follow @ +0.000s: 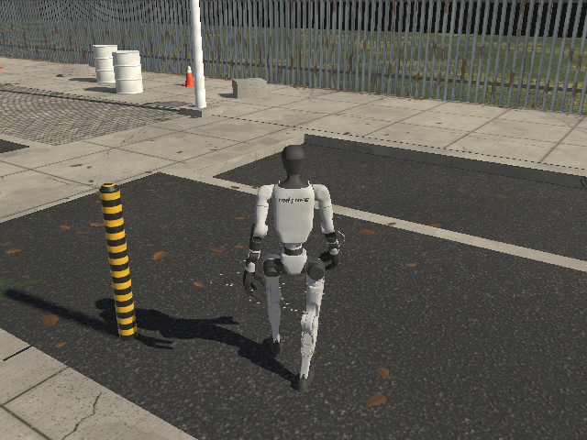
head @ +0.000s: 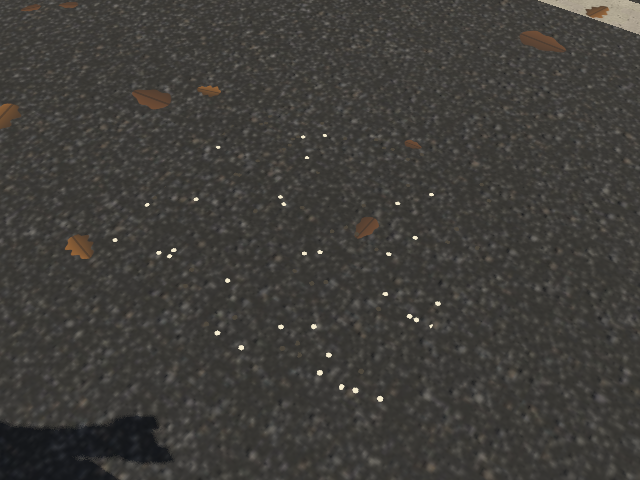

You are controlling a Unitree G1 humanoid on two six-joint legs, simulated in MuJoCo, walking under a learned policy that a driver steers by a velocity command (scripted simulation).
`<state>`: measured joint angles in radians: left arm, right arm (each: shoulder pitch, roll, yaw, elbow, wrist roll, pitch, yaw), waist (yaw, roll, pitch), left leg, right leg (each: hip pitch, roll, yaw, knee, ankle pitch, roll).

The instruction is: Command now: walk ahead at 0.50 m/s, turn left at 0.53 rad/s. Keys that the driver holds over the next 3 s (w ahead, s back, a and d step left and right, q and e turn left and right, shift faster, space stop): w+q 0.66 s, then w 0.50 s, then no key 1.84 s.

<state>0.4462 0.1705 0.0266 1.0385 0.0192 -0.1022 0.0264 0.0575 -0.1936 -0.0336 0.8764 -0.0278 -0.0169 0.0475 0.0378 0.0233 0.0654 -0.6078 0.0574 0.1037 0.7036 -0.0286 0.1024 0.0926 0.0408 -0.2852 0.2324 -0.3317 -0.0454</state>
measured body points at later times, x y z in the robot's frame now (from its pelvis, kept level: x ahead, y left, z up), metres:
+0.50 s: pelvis +0.26 +0.04 +0.01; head +0.29 +0.07 +0.46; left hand +0.39 +0.32 -0.10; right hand +0.31 -0.23 -0.11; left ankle +0.16 +0.06 -0.74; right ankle +0.47 -0.08 -0.67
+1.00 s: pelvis +0.53 +0.10 +0.01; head +0.55 +0.11 +0.46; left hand +0.38 +0.32 -0.12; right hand +0.79 -0.02 -0.10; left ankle +0.56 +0.28 -0.69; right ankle +0.54 +0.00 -0.74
